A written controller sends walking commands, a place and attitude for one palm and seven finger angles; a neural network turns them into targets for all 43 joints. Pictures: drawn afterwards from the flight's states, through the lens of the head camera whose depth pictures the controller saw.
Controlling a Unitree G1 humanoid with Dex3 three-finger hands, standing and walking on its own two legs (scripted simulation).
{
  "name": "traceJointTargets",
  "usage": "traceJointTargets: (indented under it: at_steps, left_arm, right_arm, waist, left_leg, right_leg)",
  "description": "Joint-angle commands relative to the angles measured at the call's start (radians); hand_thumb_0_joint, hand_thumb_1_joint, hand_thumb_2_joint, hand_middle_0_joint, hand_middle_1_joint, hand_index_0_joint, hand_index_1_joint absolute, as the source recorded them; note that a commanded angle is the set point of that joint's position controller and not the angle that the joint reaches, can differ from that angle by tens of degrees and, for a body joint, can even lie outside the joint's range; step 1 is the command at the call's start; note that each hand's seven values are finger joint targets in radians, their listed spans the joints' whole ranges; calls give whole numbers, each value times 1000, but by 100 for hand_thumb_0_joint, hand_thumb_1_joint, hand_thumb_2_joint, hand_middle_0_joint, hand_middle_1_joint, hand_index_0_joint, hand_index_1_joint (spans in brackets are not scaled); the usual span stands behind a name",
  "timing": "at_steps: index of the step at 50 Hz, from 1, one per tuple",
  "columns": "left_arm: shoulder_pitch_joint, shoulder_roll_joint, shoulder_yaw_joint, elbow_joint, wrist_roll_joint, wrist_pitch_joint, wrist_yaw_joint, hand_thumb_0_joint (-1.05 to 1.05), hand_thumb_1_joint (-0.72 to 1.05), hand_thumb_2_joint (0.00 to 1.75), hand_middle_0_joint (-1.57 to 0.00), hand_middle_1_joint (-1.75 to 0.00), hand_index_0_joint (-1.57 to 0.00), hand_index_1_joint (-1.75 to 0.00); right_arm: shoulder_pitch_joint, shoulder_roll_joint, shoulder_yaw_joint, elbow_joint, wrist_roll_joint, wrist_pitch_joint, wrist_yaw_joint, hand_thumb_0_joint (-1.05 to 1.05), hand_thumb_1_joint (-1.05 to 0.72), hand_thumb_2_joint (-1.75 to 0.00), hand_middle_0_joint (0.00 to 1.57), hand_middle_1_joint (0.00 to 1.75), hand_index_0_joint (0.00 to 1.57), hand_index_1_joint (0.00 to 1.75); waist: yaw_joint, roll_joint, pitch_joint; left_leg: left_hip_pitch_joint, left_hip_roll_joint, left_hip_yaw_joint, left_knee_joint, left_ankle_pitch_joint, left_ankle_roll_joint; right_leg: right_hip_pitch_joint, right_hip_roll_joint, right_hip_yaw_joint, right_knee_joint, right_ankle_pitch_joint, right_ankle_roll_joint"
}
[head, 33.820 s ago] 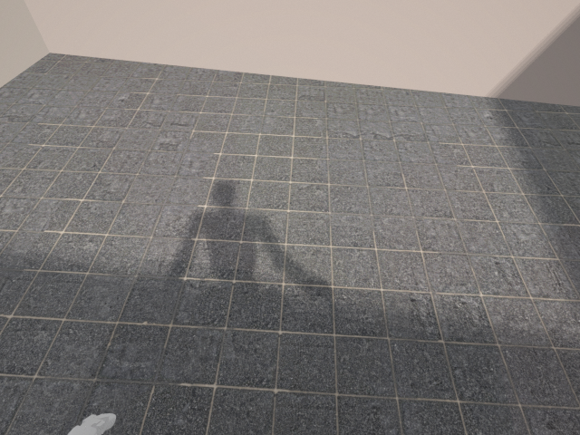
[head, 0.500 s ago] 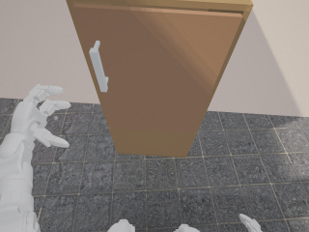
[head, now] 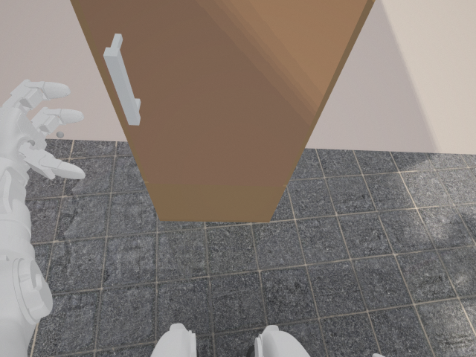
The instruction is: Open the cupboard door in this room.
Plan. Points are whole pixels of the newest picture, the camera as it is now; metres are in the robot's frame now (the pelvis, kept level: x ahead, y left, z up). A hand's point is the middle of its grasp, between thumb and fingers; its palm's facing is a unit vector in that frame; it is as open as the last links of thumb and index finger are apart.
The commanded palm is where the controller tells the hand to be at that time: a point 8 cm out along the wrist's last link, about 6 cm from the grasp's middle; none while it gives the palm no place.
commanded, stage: move the hooked fingers beside the handle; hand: left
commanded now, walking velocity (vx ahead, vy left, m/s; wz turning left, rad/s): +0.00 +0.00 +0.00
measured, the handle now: (126, 83) +0.57 +0.19 +0.08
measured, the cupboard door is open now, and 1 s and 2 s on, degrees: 0 0 0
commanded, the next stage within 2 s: slide the fingers in behind the handle in 1.32 s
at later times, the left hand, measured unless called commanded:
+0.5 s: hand (79, 99) +0.52 +0.26 +0.09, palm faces -0.03 -1.00 +0.00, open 14.0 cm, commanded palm +0.51 +0.30 +0.08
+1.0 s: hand (80, 101) +0.52 +0.26 +0.08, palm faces -0.02 -1.00 +0.00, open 14.0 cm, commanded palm +0.51 +0.29 +0.08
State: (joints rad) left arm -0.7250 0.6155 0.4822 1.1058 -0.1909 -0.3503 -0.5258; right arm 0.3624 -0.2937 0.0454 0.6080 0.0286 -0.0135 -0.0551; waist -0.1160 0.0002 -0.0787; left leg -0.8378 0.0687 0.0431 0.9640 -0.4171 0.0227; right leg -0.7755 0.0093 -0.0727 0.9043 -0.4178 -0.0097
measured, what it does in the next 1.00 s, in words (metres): stands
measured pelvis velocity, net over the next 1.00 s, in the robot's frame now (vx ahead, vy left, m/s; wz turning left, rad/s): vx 0.01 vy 0.01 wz -0.02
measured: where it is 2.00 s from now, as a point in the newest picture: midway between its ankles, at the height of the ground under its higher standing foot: outside the picture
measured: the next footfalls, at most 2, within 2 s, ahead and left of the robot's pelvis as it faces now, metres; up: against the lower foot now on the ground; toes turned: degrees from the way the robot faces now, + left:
none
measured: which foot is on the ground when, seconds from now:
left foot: down 0.00-1.00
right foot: down 0.00-1.00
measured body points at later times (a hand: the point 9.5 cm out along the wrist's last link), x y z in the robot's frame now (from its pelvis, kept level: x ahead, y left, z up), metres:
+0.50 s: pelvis +0.00 +0.02 -0.01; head +0.14 +0.04 +0.42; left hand +0.51 +0.31 +0.09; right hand -0.02 -0.25 -0.11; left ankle +0.02 +0.10 -0.68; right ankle +0.01 -0.12 -0.68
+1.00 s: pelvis +0.01 +0.01 -0.01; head +0.15 +0.04 +0.42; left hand +0.52 +0.31 +0.08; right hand +0.00 -0.26 -0.10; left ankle +0.02 +0.10 -0.68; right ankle +0.01 -0.12 -0.68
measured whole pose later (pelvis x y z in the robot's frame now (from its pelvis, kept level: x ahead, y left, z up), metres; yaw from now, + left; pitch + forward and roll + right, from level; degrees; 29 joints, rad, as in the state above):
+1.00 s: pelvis +0.01 +0.01 -0.01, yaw -1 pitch +22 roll -4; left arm -0.92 0.68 0.47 1.20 -0.11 -0.32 -0.44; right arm 0.42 -0.28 0.06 0.60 0.00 0.11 -0.02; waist -0.18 0.02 -0.09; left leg -0.94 0.08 0.04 1.00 -0.45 0.04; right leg -0.86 0.02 -0.07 0.90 -0.42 0.01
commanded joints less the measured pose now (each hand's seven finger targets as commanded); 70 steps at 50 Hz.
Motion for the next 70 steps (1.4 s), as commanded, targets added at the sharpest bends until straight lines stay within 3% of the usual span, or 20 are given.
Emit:
traceJointTargets:
  at_steps: [1,9,11,13,21,26,29,32,37,40,44,46,49,50,52,57,59,64,66,70]
  left_arm:
    - [-411,310,31,-159,-17,-56,-6,0,-50,30,-30,-120,-30,-120]
    - [-566,340,19,-142,19,-51,35,0,-50,30,-30,-120,-30,-120]
    - [-598,315,-4,-136,30,-50,45,0,-50,30,-30,-120,-30,-120]
    - [-601,368,34,-110,39,-45,57,0,-50,30,-30,-120,-30,-120]
    - [-641,382,26,-86,74,-35,71,0,-50,30,-30,-120,-30,-120]
    - [-735,398,15,-21,90,-18,88,0,-50,30,-30,-120,-30,-120]
    - [-692,377,10,-33,94,-22,91,0,-50,30,-30,-120,-30,-120]
    - [-646,421,58,-66,92,-25,87,0,-50,30,-30,-120,-30,-120]
    - [-630,443,72,-96,89,-21,88,0,-50,30,-30,-120,-30,-120]
    - [-635,454,85,-172,86,-47,91,0,-50,30,-30,-120,-30,-120]
    - [-575,357,42,-157,54,-42,77,0,-50,30,-30,-120,-30,-120]
    - [-564,313,3,-98,54,-19,71,0,-50,30,-30,-120,-30,-120]
    - [-629,303,-17,-109,57,-21,80,0,-50,30,-30,-120,-30,-120]
    - [-636,323,-5,-125,60,-31,86,0,-50,30,-30,-120,-30,-120]
    - [-639,308,-11,-113,58,-41,96,0,-50,30,-30,-120,-30,-120]
    - [-643,324,-7,-85,72,-50,105,0,-50,30,-30,-120,-30,-120]
    - [-639,380,37,-113,72,-56,109,0,-50,30,-30,-120,-30,-120]
    - [-620,371,25,-71,69,-42,100,0,-50,30,-30,-120,-30,-120]
    - [-655,406,31,-59,76,-39,97,0,-50,30,-30,-120,-30,-120]
    - [-694,412,31,-97,68,-56,84,0,-50,30,-30,-120,-30,-120]
  right_arm:
    - [128,-185,-73,-64,-3,-9,-12,0,-90,-90,20,30,20,30]
    - [168,-195,-69,-46,-13,15,-12,0,-90,-90,20,30,20,30]
    - [176,-191,-67,-40,-17,18,-7,0,-90,-90,20,30,20,30]
    - [191,-199,-67,-36,-20,26,-7,0,-90,-90,20,30,20,30]
    - [225,-197,-64,-44,-29,59,4,0,-90,-90,20,30,20,30]
    - [247,-206,-56,-30,-32,70,2,0,-90,-90,20,30,20,30]
    - [263,-204,-57,-38,-41,75,8,0,-90,-90,20,30,20,30]
    - [271,-204,-64,-44,-43,86,14,0,-90,-90,20,30,20,30]
    - [262,-200,-65,-57,-37,101,18,0,-90,-90,20,30,20,30]
    - [259,-196,-67,-58,-38,103,18,0,-90,-90,20,30,20,30]
    - [251,-187,-71,-49,-34,105,23,0,-90,-90,20,30,20,30]
    - [241,-187,-68,-46,-29,110,22,0,-90,-90,20,30,20,30]
    - [237,-189,-67,-42,-29,107,15,0,-90,-90,20,30,20,30]
    - [234,-191,-69,-38,-31,106,14,0,-90,-90,20,30,20,30]
    - [227,-187,-67,-38,-32,102,14,0,-90,-90,20,30,20,30]
    - [216,-185,-62,-41,-30,97,15,0,-90,-90,20,30,20,30]
    - [219,-190,-64,-47,-32,95,13,0,-90,-90,20,30,20,30]
    - [205,-186,-55,-59,-24,97,11,0,-90,-90,20,30,20,30]
    - [204,-191,-53,-56,-22,96,6,0,-90,-90,20,30,20,30]
    - [215,-191,-55,-49,-24,89,5,0,-90,-90,20,30,20,30]
  waist:
    - [-12,118,-419]
    - [-45,164,-433]
    - [-52,212,-454]
    - [-52,162,-465]
    - [-62,215,-485]
    - [-101,203,-445]
    - [-88,233,-489]
    - [-67,215,-552]
    - [-65,197,-521]
    - [-50,265,-577]
    - [-57,237,-532]
    - [-73,195,-468]
    - [-90,198,-429]
    - [-80,227,-460]
    - [-87,184,-457]
    - [-76,211,-471]
    - [-62,199,-518]
    - [-73,168,-466]
    - [-82,163,-445]
    - [-83,205,-514]
  left_leg:
    - [318,-38,-74,-97,307,13]
    - [357,-26,-104,-81,331,7]
    - [393,-24,-111,-78,351,0]
    - [361,-22,-112,-71,353,4]
    - [393,-15,-117,-55,431,-4]
    - [349,-12,-123,-47,372,3]
    - [394,-10,-129,-41,443,-3]
    - [402,-11,-120,-32,501,-2]
    - [349,-17,-98,-34,462,7]
    - [425,-15,-107,-34,534,-2]
    - [445,-14,-105,-36,569,1]
    - [398,-16,-100,-46,494,4]
    - [386,-19,-104,-49,446,9]
    - [411,-17,-109,-49,457,2]
    - [388,-18,-108,-43,436,4]
    - [367,-24,-103,-33,431,4]
    - [372,-25,-104,-27,458,6]
    - [293,-30,-83,-28,394,15]
    - [263,-29,-85,-29,351,15]
    - [307,-27,-89,-18,378,14]
  right_leg:
    - [97,37,50,-98,270,-9]
    - [-5,43,33,-78,227,-15]
    - [-33,43,31,-78,224,-14]
    - [-8,43,31,-75,237,-11]
    - [-43,50,23,-66,268,-12]
    - [-87,51,23,-70,224,-10]
    - [-93,53,16,-57,252,-15]
    - [-38,55,19,-54,310,-10]
    - [8,60,28,-63,333,-6]
    - [9,61,26,-57,357,-12]
    - [5,67,20,-71,377,-12]
    - [-14,64,18,-83,341,-7]
    - [-39,60,20,-83,312,-11]
    - [-45,58,21,-81,304,-11]
    - [-37,58,22,-78,301,-9]
    - [-22,54,29,-66,310,-11]
    - [15,55,33,-54,339,-12]
    - [39,56,42,-63,338,-6]
    - [33,53,45,-68,307,-4]
    - [31,56,49,-61,318,-5]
